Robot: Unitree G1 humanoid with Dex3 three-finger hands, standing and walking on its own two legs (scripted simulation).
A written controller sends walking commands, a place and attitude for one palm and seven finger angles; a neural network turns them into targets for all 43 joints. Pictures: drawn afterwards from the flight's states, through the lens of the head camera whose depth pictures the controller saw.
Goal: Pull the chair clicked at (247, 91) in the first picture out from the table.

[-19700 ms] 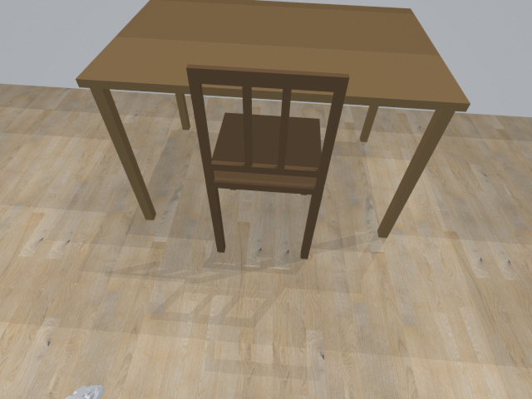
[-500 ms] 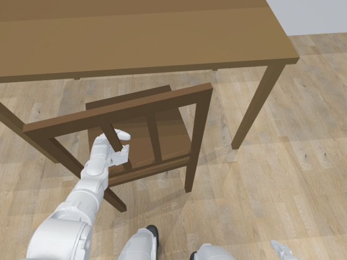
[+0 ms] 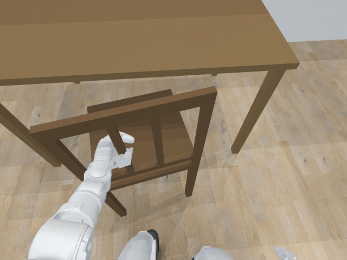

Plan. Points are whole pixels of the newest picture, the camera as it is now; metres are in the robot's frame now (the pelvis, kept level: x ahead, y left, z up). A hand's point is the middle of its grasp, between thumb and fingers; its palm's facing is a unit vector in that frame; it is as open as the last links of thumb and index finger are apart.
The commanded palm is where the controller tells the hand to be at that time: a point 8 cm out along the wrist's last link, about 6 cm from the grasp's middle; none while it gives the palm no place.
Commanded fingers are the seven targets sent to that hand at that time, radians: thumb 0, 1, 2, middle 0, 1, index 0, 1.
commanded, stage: step backward, pulling the chair out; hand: left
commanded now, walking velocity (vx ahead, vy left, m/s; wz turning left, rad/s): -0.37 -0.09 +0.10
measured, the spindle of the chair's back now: (122, 151) +0.40 +0.15 -0.07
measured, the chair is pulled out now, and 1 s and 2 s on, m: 0.14 0.17 0.17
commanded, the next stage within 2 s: stop walking, hand still on the chair in 0.06 s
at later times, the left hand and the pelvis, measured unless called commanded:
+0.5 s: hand (127, 165) +0.34 +0.12 -0.05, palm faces +0.00 -0.98 -0.18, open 5.4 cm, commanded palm +0.33 +0.17 -0.03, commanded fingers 0.00 0.90 0.90 -0.50 -1.45 -0.50 -1.45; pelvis +0.03 -0.01 +0.01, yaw +1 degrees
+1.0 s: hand (127, 164) +0.35 +0.12 -0.05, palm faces +0.04 -0.98 -0.17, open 5.5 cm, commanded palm +0.33 +0.17 -0.03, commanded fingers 0.00 0.90 0.90 -0.50 -1.45 -0.50 -1.45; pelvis +0.08 -0.02 +0.02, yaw +1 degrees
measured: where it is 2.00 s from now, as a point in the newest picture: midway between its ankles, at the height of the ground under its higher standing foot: outside the picture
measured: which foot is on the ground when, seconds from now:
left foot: down 0.00-1.00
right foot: down 0.00-1.00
